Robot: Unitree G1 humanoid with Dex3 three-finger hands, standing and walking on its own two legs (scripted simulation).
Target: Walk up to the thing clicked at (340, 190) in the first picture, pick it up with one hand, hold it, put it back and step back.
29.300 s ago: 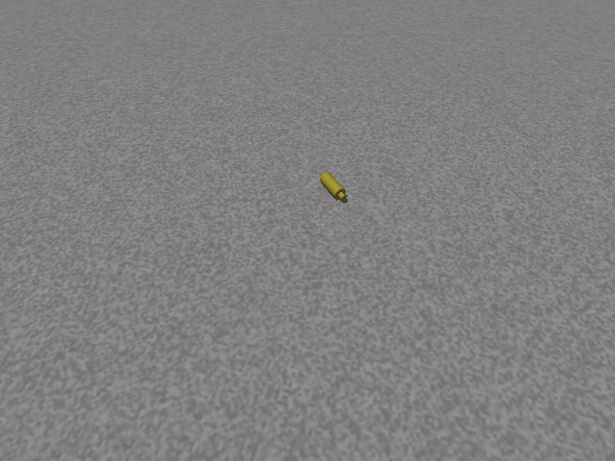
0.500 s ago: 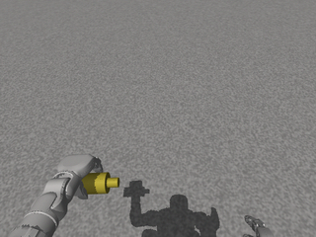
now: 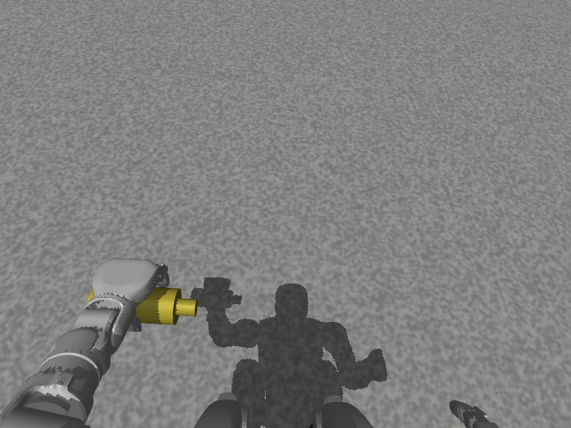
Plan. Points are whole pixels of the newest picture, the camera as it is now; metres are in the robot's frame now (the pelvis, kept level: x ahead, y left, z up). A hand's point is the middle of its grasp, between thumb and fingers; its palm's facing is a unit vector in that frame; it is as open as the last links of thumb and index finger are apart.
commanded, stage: crouch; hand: left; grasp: from above
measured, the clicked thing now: (146, 304) +0.33 +0.23 -0.14
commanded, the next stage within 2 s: lower in 1.48 s
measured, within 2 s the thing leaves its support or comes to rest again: neither
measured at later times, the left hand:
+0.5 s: hand (163, 310) +0.39 +0.26 -0.35, palm faces -0.49 +0.02 -0.87, open 8.8 cm
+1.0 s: hand (175, 309) +0.43 +0.27 -0.48, palm faces -0.48 -0.01 -0.88, open 8.6 cm
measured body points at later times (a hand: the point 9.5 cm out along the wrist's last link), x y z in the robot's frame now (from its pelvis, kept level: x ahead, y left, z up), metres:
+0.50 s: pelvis -0.04 +0.01 -0.20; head +0.16 +0.03 +0.20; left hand +0.41 +0.26 -0.30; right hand -0.01 -0.26 -0.33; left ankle +0.04 +0.11 -0.68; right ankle +0.03 -0.12 -0.68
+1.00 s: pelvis -0.04 +0.01 -0.31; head +0.21 +0.05 +0.06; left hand +0.45 +0.27 -0.43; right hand -0.01 -0.28 -0.41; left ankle +0.04 +0.11 -0.68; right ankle +0.03 -0.12 -0.68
